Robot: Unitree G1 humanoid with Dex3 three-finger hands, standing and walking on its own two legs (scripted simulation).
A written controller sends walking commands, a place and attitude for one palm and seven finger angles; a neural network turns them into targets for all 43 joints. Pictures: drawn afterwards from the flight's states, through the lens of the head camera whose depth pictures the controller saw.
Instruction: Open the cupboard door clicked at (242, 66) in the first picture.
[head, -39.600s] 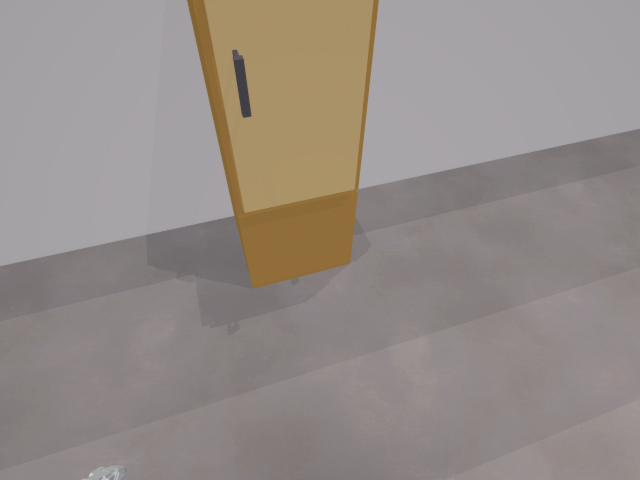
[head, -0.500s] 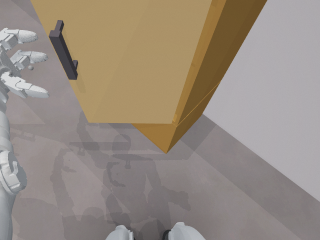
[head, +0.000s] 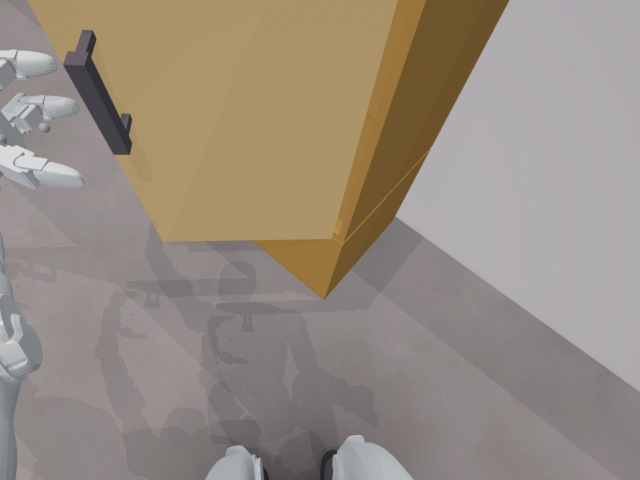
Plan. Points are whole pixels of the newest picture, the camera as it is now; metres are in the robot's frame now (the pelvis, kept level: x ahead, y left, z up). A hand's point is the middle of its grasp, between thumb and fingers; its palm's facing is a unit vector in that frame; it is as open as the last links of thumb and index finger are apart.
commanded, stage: slide the fingers in behind the handle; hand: left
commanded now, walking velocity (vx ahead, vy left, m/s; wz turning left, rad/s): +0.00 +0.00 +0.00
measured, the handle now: (105, 97) +0.55 +0.21 +0.11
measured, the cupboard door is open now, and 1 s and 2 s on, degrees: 43 43 43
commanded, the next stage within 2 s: close the thumb around the handle in 1.54 s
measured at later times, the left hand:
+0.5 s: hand (66, 129) +0.50 +0.24 +0.11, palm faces -0.04 -1.00 -0.01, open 14.0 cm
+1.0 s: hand (108, 130) +0.50 +0.20 +0.10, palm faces -0.03 -1.00 +0.00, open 13.9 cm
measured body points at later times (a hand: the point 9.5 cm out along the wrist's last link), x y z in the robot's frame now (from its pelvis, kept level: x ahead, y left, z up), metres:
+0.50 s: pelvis +0.00 +0.00 +0.00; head +0.12 +0.03 +0.43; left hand +0.49 +0.29 +0.11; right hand +0.01 -0.27 -0.10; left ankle -0.01 +0.08 -0.69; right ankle +0.00 -0.11 -0.69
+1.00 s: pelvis +0.00 +0.00 +0.00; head +0.11 +0.01 +0.44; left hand +0.49 +0.25 +0.11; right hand +0.01 -0.27 -0.11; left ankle -0.01 +0.08 -0.69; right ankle +0.00 -0.11 -0.69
